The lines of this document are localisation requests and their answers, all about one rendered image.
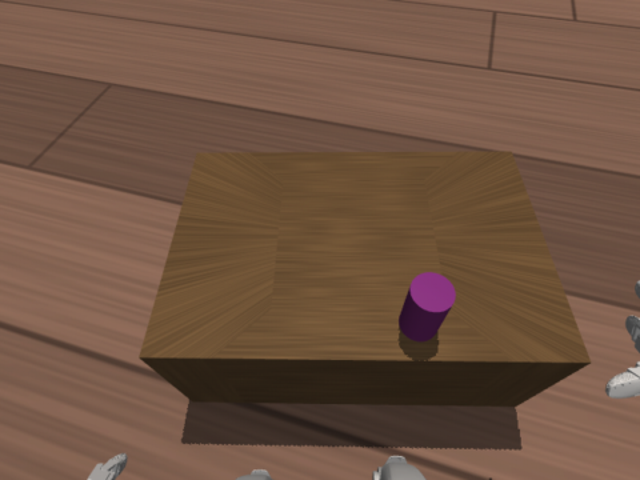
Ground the right robot hand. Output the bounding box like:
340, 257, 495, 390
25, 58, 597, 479
605, 280, 640, 398

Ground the left robot hand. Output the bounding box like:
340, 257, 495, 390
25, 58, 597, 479
87, 453, 127, 480

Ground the can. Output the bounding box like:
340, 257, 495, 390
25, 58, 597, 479
399, 272, 456, 342

